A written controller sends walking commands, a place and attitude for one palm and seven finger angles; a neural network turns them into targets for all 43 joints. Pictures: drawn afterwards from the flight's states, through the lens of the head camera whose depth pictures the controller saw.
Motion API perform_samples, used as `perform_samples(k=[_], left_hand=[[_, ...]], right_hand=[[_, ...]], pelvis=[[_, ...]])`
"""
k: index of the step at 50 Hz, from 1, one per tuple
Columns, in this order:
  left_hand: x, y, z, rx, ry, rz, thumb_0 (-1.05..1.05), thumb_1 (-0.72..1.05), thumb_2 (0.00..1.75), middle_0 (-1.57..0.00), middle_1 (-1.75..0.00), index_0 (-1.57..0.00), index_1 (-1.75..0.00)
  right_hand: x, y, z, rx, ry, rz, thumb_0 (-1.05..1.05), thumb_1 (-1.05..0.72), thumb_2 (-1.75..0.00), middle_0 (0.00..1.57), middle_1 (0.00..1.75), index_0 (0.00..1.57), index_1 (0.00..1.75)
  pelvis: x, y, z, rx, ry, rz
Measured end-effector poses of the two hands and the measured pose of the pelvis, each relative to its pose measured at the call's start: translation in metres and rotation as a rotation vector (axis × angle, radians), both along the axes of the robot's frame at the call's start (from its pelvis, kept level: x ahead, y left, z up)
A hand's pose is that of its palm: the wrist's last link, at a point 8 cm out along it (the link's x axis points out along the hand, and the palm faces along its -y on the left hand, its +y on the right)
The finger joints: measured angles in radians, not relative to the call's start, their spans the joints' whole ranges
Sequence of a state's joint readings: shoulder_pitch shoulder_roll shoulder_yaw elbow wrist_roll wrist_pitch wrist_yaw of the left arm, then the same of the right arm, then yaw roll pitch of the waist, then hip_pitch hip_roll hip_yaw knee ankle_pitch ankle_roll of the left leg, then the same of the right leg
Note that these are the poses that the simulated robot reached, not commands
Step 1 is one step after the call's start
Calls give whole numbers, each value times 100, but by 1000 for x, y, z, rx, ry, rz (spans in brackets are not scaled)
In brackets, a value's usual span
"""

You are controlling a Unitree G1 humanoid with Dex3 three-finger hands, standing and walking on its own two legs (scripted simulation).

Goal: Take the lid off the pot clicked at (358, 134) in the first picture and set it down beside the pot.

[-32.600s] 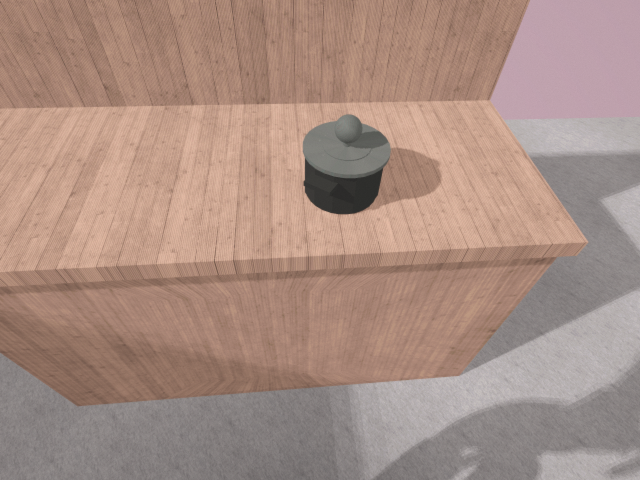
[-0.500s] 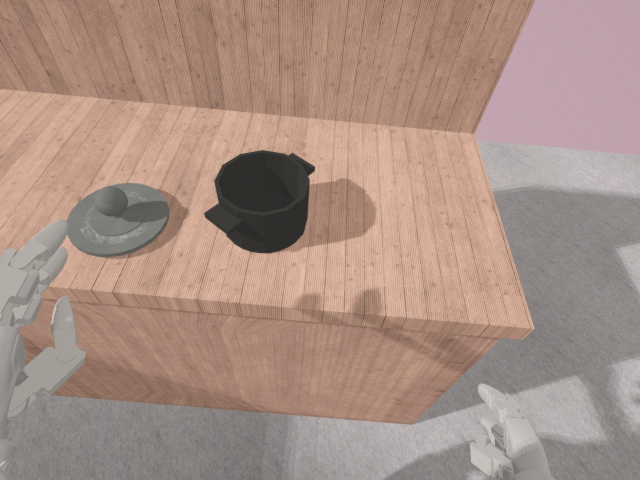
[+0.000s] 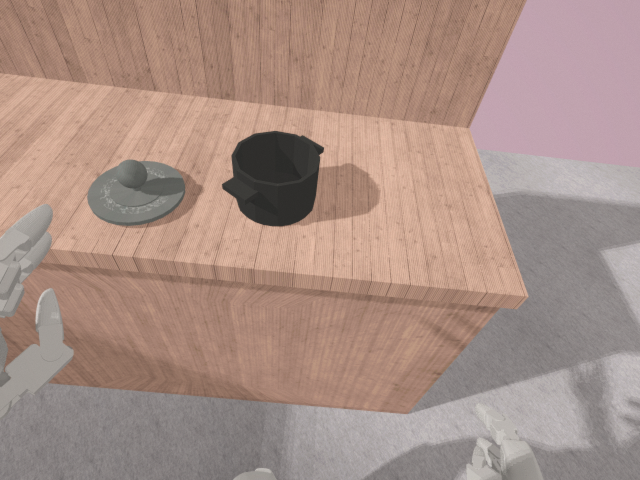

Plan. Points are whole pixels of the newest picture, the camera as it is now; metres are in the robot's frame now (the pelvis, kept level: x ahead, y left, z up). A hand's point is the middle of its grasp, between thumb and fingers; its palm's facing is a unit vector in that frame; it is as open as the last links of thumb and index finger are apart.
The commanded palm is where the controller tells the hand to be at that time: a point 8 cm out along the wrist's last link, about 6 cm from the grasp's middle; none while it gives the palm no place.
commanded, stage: step back with the hand held close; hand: left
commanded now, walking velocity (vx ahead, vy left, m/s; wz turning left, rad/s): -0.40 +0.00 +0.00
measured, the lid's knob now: (131, 174) +0.56 +0.34 +0.02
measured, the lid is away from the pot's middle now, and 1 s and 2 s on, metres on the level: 0.24 0.24 0.24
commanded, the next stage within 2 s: stop stepping back and stand still in 0.58 s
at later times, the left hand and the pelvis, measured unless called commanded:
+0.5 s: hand (13, 411) +0.14 +0.24 +0.17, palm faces +0.28 -0.89 -0.35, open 7.4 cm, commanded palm +0.07 +0.29 +0.19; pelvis -0.07 +0.01 +0.00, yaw -1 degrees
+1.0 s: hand out of the picture -0.02 +0.24 +0.18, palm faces +0.30 -0.88 -0.37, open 7.4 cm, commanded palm -0.06 +0.28 +0.19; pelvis -0.20 +0.01 +0.00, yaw -3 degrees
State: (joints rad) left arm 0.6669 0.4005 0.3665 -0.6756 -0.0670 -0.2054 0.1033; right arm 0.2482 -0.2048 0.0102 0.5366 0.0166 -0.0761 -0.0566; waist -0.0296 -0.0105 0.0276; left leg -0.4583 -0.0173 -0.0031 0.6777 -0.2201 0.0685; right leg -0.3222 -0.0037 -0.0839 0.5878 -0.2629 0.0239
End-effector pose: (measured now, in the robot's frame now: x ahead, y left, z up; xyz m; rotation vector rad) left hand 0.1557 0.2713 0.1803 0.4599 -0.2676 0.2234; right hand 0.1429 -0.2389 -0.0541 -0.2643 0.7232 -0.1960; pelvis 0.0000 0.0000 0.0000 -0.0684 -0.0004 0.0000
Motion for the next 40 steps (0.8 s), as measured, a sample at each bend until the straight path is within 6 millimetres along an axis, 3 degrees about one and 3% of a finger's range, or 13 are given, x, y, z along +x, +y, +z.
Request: perform_samples(k=[6,10,17,22,27,34,37,40], left_hand=[[-14,9,18,70,-67,29,2,88,90,-21,-30,-21,-30],[-20,3,28,82,-105,24,2,89,90,-21,-30,-21,-30],[-34,-14,14,23,-80,-67,2,89,90,-21,-30,-21,-30],[-42,1,1,-24,-106,-63,2,88,90,-21,-30,-22,-30],[-49,21,0,-16,-82,-43,2,89,90,-21,-30,-21,-30],[-86,5,32,27,-79,-138,2,89,90,-21,-30,-21,-30],[-97,7,19,25,-22,-114,2,89,90,-21,-30,-21,-30],[-123,11,14,72,9,-65,2,89,90,-21,-30,-21,-30]], right_hand=[[-13,-1,4,-15,-32,7,1,-90,-90,20,30,20,30],[-18,4,3,22,-59,24,1,-90,-90,20,30,20,30],[-41,1,0,42,-38,-4,1,-90,-90,20,30,20,30],[-58,-5,2,-20,-8,-52,1,-90,-90,20,30,20,30],[-75,11,10,-27,-7,-36,1,-90,-90,20,30,20,30],[-117,34,20,67,-58,-30,1,-90,-90,20,30,20,30],[-138,33,8,83,-36,-22,1,-90,-90,20,30,20,30],[-159,27,3,104,-65,-46,1,-90,-90,21,30,20,30]], pelvis=[[-15,2,2,-5,3,-11],[-27,-1,3,3,22,-40],[-44,-5,3,-3,5,-24],[-51,7,-5,4,33,1],[-81,17,3,21,27,-46],[-118,23,16,-9,12,-76],[-137,24,13,-15,2,-58],[-155,16,5,12,-7,-77]])
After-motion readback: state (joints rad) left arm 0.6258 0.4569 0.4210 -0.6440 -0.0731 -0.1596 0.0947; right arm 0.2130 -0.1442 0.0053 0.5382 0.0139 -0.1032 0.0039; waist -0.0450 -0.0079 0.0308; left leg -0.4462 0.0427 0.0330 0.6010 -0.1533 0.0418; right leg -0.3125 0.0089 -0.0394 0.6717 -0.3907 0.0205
